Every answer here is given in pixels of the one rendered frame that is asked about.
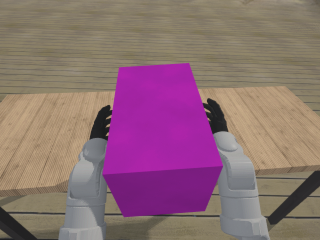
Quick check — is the robot right forearm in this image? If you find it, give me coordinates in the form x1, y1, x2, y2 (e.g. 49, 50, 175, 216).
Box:
213, 131, 270, 240

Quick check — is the robot left forearm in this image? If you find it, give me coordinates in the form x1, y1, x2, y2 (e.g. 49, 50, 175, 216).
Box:
58, 138, 108, 240

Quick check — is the carton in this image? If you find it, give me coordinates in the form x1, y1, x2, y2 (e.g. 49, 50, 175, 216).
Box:
102, 63, 223, 217

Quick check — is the right robot hand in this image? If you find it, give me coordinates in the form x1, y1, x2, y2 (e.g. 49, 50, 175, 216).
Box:
202, 98, 229, 134

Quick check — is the table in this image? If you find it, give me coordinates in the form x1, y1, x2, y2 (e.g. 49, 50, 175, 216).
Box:
0, 86, 320, 240

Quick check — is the left robot hand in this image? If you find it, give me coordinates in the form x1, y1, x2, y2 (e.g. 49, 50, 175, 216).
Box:
89, 105, 113, 141

